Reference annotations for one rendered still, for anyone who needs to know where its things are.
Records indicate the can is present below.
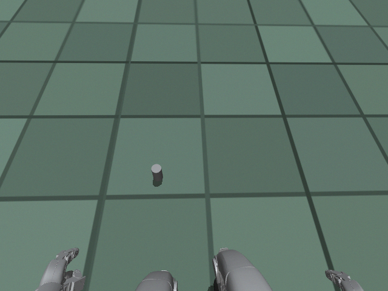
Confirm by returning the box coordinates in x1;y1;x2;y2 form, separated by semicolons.
151;164;163;181

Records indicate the left robot hand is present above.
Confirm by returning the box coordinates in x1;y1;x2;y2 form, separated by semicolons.
39;248;85;291

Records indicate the right robot hand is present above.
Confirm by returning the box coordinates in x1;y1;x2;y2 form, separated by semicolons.
325;270;364;291

